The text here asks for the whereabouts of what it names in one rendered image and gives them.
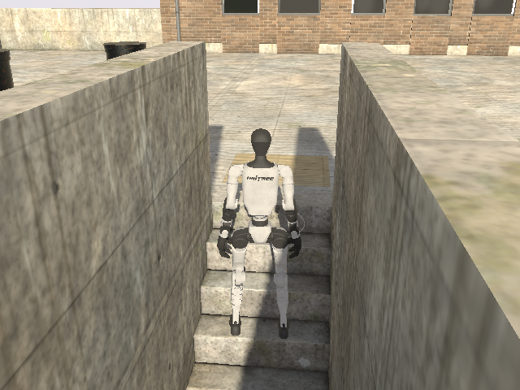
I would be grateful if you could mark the stairs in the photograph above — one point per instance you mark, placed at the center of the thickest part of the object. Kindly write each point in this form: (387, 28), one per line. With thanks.
(258, 359)

